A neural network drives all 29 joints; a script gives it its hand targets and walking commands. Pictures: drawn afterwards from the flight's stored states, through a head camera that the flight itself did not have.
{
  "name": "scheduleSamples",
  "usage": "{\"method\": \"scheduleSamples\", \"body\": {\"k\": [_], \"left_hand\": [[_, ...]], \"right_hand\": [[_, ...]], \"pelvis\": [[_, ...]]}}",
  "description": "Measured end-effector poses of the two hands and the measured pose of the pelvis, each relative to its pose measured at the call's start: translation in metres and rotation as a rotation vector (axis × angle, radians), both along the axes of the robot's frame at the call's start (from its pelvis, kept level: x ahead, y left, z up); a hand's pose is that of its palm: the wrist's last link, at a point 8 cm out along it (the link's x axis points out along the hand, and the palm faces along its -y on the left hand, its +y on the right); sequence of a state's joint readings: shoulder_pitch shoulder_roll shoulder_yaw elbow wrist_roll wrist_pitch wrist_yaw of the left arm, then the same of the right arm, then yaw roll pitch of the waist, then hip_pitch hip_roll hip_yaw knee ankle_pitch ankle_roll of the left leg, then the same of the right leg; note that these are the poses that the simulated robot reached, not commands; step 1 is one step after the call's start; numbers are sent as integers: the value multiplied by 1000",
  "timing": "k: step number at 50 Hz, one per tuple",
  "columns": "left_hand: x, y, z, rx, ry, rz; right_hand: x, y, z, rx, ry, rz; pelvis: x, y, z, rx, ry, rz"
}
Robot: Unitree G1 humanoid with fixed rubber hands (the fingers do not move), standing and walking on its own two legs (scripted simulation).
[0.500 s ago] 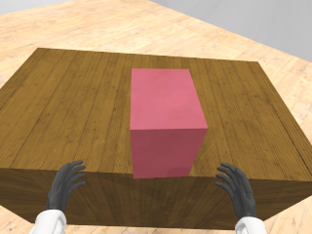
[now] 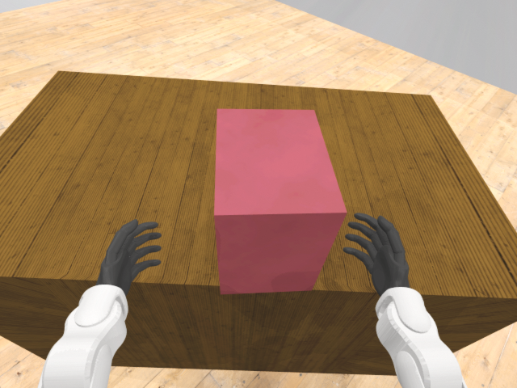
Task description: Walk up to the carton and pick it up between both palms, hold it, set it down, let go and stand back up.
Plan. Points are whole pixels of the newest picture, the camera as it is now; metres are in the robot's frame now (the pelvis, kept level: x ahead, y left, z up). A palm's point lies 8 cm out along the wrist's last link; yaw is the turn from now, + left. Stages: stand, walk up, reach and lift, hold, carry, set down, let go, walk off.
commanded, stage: reach and lift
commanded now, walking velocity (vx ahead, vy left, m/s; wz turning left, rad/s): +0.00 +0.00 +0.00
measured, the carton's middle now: (266, 203) +0.41 +0.00 +0.04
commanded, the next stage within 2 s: none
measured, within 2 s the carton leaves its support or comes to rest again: neither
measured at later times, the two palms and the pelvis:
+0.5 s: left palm (135, 199) +0.33 +0.19 +0.13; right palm (376, 200) +0.35 -0.15 +0.13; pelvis +0.00 +0.00 +0.00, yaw +0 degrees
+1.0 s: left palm (136, 145) +0.40 +0.20 +0.17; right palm (374, 149) +0.41 -0.15 +0.18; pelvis +0.00 +0.00 +0.00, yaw +0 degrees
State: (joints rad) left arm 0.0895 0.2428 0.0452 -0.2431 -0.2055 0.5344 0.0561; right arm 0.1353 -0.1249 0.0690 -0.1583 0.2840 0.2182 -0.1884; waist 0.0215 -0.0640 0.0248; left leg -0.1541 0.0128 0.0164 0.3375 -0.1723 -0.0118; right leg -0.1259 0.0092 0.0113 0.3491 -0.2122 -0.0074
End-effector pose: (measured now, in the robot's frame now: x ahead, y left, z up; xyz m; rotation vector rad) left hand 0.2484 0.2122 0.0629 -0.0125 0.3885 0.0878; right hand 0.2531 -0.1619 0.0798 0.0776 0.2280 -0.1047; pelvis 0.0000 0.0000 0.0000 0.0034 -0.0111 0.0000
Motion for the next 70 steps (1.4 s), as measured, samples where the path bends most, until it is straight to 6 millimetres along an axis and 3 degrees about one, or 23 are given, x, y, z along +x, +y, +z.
{"method": "scheduleSamples", "body": {"k": [6, 18, 24, 32, 38, 42, 49, 55, 59, 64, 70], "left_hand": [[13, -5, 18, -8, -53, -10], [62, -18, 65, 37, -122, -56], [83, -19, 68, 52, -104, -60], [93, -17, 69, 51, -98, -54], [100, -18, 101, 72, -186, -58], [118, -17, 116, 83, -189, -49], [147, -15, 108, 56, -115, -29], [162, -12, 118, 57, -168, -15], [167, -8, 114, 79, -165, -15], [169, -10, 91, 92, -133, -40], [162, -23, 43, 58, -92, -74]], "right_hand": [[17, -2, 16, -13, -43, 1], [64, 10, 52, -32, -93, 63], [90, 11, 51, -37, -64, 72], [103, 8, 61, -25, -86, 67], [113, 11, 86, -33, -147, 76], [131, 11, 90, -47, -99, 65], [152, 13, 94, -57, -50, 50], [168, 16, 101, -61, -48, 43], [173, 12, 93, -60, -20, 23], [172, 12, 71, -65, 10, 17], [161, 17, 35, -78, 21, 16]], "pelvis": [[0, 0, 0, 0, 0, 0], [-2, 0, 0, 0, -2, 0], [0, 0, 0, 0, 0, 0], [6, -1, 0, -2, 8, -2], [3, -2, 0, -2, 5, -2], [-3, -4, 0, -2, -3, -3], [-3, -4, 0, -3, -3, -4], [2, -3, 0, -4, 8, -4], [6, -3, 1, -6, 17, -5], [7, -3, 1, -6, 18, -5], [7, -3, 1, -6, 18, -5]]}}
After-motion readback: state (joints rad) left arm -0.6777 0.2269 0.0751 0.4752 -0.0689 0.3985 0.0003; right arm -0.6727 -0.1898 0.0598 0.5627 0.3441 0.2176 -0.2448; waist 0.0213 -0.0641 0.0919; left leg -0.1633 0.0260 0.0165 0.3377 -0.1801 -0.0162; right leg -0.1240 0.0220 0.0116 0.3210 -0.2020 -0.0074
